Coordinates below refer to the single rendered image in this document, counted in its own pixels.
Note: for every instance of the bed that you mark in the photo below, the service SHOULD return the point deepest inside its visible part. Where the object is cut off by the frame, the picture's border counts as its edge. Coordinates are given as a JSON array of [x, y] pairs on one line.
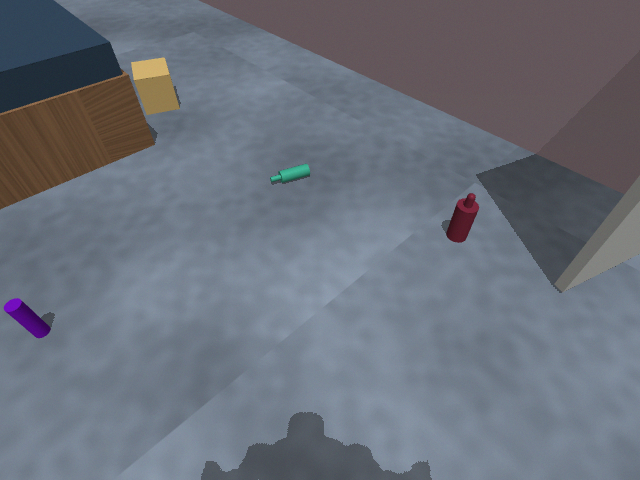
[[66, 106]]

